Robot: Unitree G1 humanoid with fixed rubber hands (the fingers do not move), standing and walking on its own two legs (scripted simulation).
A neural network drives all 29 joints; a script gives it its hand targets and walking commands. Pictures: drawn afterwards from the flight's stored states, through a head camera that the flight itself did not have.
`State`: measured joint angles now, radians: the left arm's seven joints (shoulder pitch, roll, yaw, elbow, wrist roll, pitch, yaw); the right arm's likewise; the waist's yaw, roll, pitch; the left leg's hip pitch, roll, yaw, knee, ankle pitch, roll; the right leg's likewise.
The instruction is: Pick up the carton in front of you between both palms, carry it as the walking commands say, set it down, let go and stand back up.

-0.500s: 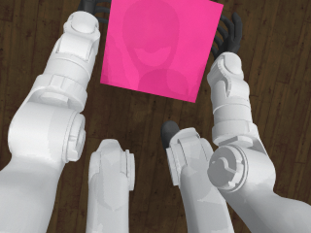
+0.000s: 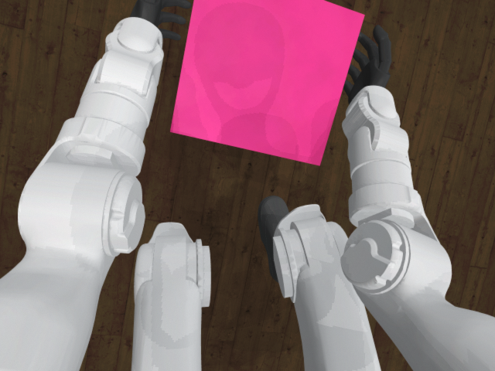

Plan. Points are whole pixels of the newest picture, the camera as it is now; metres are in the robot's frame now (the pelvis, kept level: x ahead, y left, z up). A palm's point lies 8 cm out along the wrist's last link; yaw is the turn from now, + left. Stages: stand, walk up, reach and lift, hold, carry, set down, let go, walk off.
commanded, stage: set down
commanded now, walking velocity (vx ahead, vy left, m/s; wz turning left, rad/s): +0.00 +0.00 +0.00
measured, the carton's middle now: (250, 81) +0.51 -0.05 -0.26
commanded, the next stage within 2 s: let go in 1.86 s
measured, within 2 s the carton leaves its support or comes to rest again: rests again in 0.30 s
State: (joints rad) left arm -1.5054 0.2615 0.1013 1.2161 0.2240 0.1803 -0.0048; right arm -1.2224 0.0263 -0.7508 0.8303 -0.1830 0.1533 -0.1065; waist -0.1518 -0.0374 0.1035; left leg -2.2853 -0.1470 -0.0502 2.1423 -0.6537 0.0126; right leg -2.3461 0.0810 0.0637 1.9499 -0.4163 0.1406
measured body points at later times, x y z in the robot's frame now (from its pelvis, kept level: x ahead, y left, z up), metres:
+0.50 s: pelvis +0.01 +0.00 -0.01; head +0.36 +0.07 +0.25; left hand +0.57 +0.10 -0.20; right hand +0.49 -0.20 -0.18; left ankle +0.07 +0.09 -0.36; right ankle +0.15 -0.14 -0.36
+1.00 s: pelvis -0.02 -0.02 -0.01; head +0.34 +0.03 +0.25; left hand +0.58 +0.13 -0.16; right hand +0.48 -0.23 -0.16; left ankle +0.07 +0.09 -0.36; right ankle +0.15 -0.14 -0.36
